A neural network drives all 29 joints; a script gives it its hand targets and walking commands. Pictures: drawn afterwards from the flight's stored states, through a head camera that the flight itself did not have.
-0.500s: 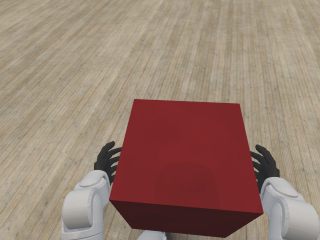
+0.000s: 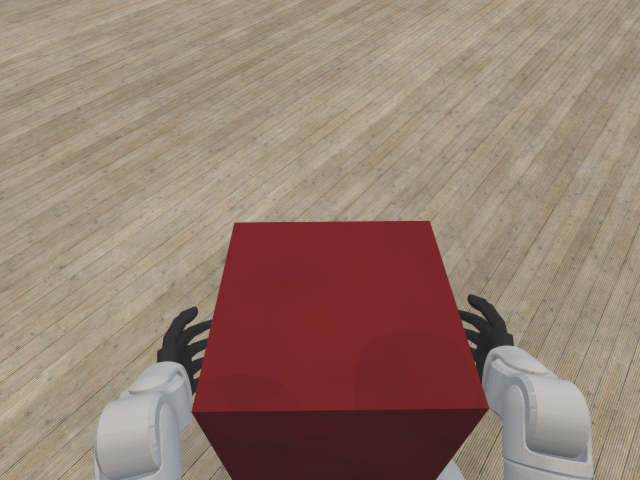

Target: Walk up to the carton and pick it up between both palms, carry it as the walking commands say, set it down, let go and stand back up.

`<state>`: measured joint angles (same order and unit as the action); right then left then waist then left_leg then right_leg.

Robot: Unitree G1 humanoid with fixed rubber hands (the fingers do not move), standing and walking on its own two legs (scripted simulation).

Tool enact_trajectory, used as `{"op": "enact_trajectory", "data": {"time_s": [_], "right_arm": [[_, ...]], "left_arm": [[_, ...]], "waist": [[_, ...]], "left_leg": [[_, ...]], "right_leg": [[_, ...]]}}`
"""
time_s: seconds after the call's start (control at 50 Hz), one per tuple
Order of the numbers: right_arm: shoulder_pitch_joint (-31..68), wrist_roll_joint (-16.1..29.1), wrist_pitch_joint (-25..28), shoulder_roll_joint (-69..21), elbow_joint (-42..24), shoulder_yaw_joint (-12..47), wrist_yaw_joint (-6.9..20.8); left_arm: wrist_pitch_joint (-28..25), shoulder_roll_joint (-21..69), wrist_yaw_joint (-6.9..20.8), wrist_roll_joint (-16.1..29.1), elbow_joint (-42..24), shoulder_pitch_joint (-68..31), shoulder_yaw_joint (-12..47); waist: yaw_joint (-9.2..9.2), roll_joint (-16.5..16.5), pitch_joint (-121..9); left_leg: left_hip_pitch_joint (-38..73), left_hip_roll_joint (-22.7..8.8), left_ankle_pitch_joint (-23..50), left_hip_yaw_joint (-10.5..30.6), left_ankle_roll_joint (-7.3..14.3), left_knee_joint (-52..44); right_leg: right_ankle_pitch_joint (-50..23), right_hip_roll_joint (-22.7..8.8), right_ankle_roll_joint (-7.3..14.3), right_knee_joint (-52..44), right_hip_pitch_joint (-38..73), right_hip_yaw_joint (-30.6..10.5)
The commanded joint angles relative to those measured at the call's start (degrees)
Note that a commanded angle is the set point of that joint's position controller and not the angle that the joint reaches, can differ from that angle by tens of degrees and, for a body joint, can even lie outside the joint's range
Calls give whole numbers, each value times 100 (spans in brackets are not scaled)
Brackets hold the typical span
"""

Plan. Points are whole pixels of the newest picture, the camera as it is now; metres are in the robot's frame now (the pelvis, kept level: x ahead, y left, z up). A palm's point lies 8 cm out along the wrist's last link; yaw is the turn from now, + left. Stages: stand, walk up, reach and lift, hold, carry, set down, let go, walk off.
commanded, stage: carry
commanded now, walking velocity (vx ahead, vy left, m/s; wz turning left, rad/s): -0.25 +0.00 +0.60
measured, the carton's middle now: (333, 358) +0.28 +0.03 -0.05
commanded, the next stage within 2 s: none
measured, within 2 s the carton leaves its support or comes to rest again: neither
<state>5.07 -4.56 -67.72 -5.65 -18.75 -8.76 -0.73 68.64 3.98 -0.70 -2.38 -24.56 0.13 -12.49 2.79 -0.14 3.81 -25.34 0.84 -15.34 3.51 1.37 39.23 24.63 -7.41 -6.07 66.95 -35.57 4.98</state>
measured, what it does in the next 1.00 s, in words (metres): walks backwards, turning left: right foot, then left foot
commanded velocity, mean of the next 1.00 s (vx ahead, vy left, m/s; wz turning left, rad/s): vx -0.25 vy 0.00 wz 0.60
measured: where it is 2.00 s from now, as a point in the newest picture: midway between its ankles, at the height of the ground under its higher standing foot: outside the picture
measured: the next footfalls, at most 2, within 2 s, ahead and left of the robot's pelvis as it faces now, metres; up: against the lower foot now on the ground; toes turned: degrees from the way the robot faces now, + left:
right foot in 0.28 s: -0.15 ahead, -0.11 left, +0.00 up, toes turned +2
left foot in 0.64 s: -0.31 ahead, +0.16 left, +0.00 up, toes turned +25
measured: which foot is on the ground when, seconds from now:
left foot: down 0.00-0.28, up 0.30-0.62, down 0.64-1.00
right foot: up 0.00-0.26, down 0.28-0.64, up 0.66-1.00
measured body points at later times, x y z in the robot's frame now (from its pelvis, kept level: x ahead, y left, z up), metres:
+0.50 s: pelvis -0.21 +0.01 +0.02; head -0.20 -0.02 +0.47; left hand +0.01 +0.21 +0.10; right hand +0.08 -0.14 +0.09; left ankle -0.26 +0.15 -0.60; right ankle -0.19 -0.11 -0.72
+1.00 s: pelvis -0.45 +0.01 +0.00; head -0.39 +0.05 +0.44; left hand -0.31 +0.31 +0.06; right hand -0.13 +0.00 +0.06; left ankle -0.35 +0.14 -0.72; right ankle -0.42 -0.13 -0.67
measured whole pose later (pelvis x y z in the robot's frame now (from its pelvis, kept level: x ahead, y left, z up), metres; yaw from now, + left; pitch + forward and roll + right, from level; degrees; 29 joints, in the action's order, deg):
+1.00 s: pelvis -0.45 +0.01 +0.00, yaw +29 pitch +2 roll -3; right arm 1.5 -4.6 -63.8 -7.2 -32.5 -10.2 0.1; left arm 65.3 4.3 -0.6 0.2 -32.0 -3.2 -11.2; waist 3.2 2.0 6.1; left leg -31.6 2.7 -2.0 2.9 3.3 31.5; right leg 26.6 0.2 -4.8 59.1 -26.2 3.2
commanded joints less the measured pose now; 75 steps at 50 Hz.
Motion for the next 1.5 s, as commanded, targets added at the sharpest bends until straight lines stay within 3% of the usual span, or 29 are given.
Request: {"op": "enact_trajectory", "data": {"time_s": [0.0, 0.14, 0.2, 0.22, 0.24, 0.26, 0.28, 0.3, 0.34, 0.38, 0.44, 0.54, 0.58, 0.62, 0.66, 0.78, 0.94, 1.02, 1.04, 1.06, 1.08, 1.12, 1.14, 1.16, 1.26, 1.36, 1.4, 1.44, 1.48], "right_arm": [[2195, 1886, 454, -3992, -1905, 3824, 1016], [1107, 1491, 405, -3470, -2017, 3822, 893], [1660, 1675, 314, -3613, -1954, 4059, 1077], [2084, 1760, 278, -3527, -2101, 4164, 1148], [2280, 1884, 255, -3446, -2209, 4305, 1177], [2644, 1993, 255, -3619, -2368, 4476, 1212], [2793, 2150, 213, -3935, -2007, 4542, 1263], [2973, 2285, 201, -4080, -1739, 4700, 1265], [3123, 2562, 216, -4005, -1677, 4497, 1356], [2579, 2509, 185, -3712, -1526, 4338, 1349], [2349, 2390, 60, -3508, -1360, 4280, 1232], [2144, 2206, -129, -3609, -929, 4135, 1149], [2009, 2156, -56, -3643, -690, 3989, 1164], [2108, 1985, 21, -3649, -558, 3687, 1172], [2493, 2086, 169, -4045, -876, 3881, 1225], [2578, 1987, 368, -4265, -1867, 3981, 1106], [1251, 1723, 360, -3682, -2005, 3931, 958], [1677, 1842, 242, -3535, -1947, 4163, 1139], [1882, 1815, 236, -3396, -2002, 4142, 1169], [2235, 1939, 200, -3401, -2065, 4365, 1241], [2458, 2029, 168, -3412, -2211, 4386, 1280], [2921, 2245, 125, -3866, -1894, 4605, 1295], [2876, 2363, 79, -3920, -1341, 4502, 1335], [2911, 2405, 117, -3855, -1264, 4395, 1400], [2508, 2151, 53, -3469, -783, 4097, 1263], [2677, 2009, -286, -3524, -307, 3804, 1169], [2170, 1956, -285, -3695, -47, 3760, 1215], [2603, 2036, -166, -4073, -210, 3759, 1204], [3318, 2141, 40, -4285, -817, 3910, 1257]], "left_arm": [[-478, 4728, 1197, 2688, -1939, -3794, 5339], [-395, 4161, 1187, 1992, -995, -1711, 5009], [-430, 4316, 1176, 1732, -643, -1728, 4951], [-433, 4221, 1159, 1628, -512, -1771, 4866], [-478, 4253, 1091, 1603, -534, -1849, 4872], [-527, 4311, 1097, 1660, -1050, -2151, 4909], [-504, 4287, 1056, 1497, -1002, -2286, 4702], [-475, 4302, 1066, 1527, -1350, -2766, 4660], [-407, 4081, 994, 1622, -1890, -3116, 4513], [-321, 3856, 880, 1477, -1738, -2633, 4340], [-172, 3738, 860, 1432, -1070, -2262, 4113], [-4, 3892, 929, 1467, -380, -1948, 3940], [-34, 4054, 1037, 1509, -368, -2059, 3978], [-104, 4244, 1174, 1642, -503, -2501, 4162], [-224, 4815, 1233, 2051, -1270, -3423, 4917], [-451, 4826, 1294, 2491, -1638, -3800, 5237], [-382, 4170, 1158, 2198, -1632, -2535, 5115], [-330, 4133, 1116, 1661, -717, -1585, 4837], [-332, 4137, 1091, 1534, -537, -1504, 4801], [-379, 4101, 1066, 1414, -463, -1439, 4718], [-417, 4303, 1048, 1480, -557, -1788, 4793], [-337, 4379, 1072, 1306, -775, -2264, 4553], [-310, 4202, 1084, 1399, -1177, -2923, 4499], [-284, 4080, 1076, 1498, -1430, -3237, 4463], [-43, 3879, 1038, 1454, -452, -2600, 4054], [198, 4109, 1079, 1524, 469, -2485, 3896], [106, 4107, 1143, 1602, 158, -2473, 4068], [14, 4465, 1242, 1815, -125, -3188, 4312], [-129, 4998, 1288, 2156, -862, -4011, 4926]], "waist": [[-430, 984, -2744], [-463, 1222, -3147], [-269, 1434, -2684], [-163, 766, -2591], [-158, -1683, -2591], [-173, -2188, -1850], [-236, -1831, -1674], [-311, -967, -1343], [-344, -410, -878], [-271, -377, -1200], [-284, -1128, -1728], [-314, -2129, -1987], [-370, -883, -2225], [-349, 1705, -2427], [-485, 1291, -2267], [-416, 992, -2606], [-442, 1266, -2858], [-289, 1637, -2601], [-167, 1383, -2502], [-14, -301, -2506], [-118, -2602, -2422], [-308, -1520, -1496], [-425, -631, -1039], [-457, -456, -759], [-295, -525, -1295], [-332, -1947, -1429], [-336, -898, -2002], [-293, 1205, -2189], [-383, 934, -2301]], "left_leg": [[2000, -1393, 2382, 1473, 547, -1213], [2061, -1363, 1213, 2385, 577, -2153], [788, -567, 830, 1504, -429, -2583], [-88, 7, 135, 835, -937, -2177], [-549, 664, -954, -124, -784, 324], [-908, 384, -1826, -490, -756, 2119], [-679, 13, -1770, -81, -680, 3790], [-800, 148, -1304, -55, -514, 4020], [-1052, 239, -742, -154, -388, 3976], [-1393, 299, -666, -331, -428, 3799], [-1253, 326, -778, -1003, -540, 2782], [433, 89, -251, -1173, -532, -535], [1990, -521, 2725, -320, -306, -1128], [2876, -2506, 6766, 2087, 655, -892], [1869, -1971, 5694, 1111, 861, -599], [1485, -1299, 93, 1170, 427, -1659], [2192, -1484, 527, 2453, 474, -2422], [1082, -554, 264, 1329, -673, -3285], [338, -68, -178, 859, -1170, -3097], [-502, 538, -867, 56, -1455, -1464], [-413, 712, -2030, -565, -957, 1872], [-611, 127, -1737, 162, -628, 4335], [-891, 310, -972, 46, -544, 4556], [-853, 312, -618, -173, -536, 4585], [-854, 321, -176, -729, -493, 3104], [125, 39, -679, -1053, -432, -1355], [1517, -521, 289, -182, -264, -2144], [2458, -2312, 3272, 1704, 264, -1650], [1688, -1644, 3775, 368, 388, -1206]], "right_leg": [[-38, 358, 48, -212, -89, -324], [586, 1069, 297, -2623, 1758, -308], [345, 1198, 638, -4540, 3605, 72], [422, 483, 958, -5040, 4368, -562], [-827, -1476, 1556, -4958, 3773, -2274], [-3060, -2617, 2058, -4987, 2471, -2114], [-3733, -2674, 2201, -4958, 1649, -1357], [-3414, -2027, 1707, -4831, 1335, -536], [-2084, -1408, 1071, -4614, 1437, -211], [-3037, -1310, 1054, -4096, 2392, -239], [-5319, -1058, 993, -3316, 3226, 187], [-5130, -1240, 807, -3030, 2983, 266], [-3146, -937, 321, -2054, 1579, 548], [1568, -387, -126, -477, -519, 188], [1183, -369, -33, -254, -56, -231], [-234, 218, 55, 259, 12, -198], [545, 924, 244, -1494, 808, -294], [713, 1563, 700, -4375, 3323, 529], [472, 1290, 996, -5084, 4288, 475], [857, -63, 1507, -5752, 4600, -895], [-861, -2396, 2207, -5263, 2925, -2499], [-2238, -2468, 2056, -5357, 1147, -1097], [-954, -1814, 1472, -5358, 824, -538], [-84, -1549, 1034, -5314, 503, -232], [-744, -584, 853, -4511, 2078, 179], [-2095, -902, 1100, -4147, 2570, -377], [-1639, -831, 646, -3222, 2007, -185], [603, -398, 76, -2312, 286, 193], [176, -237, 142, -2310, 981, 100]]}}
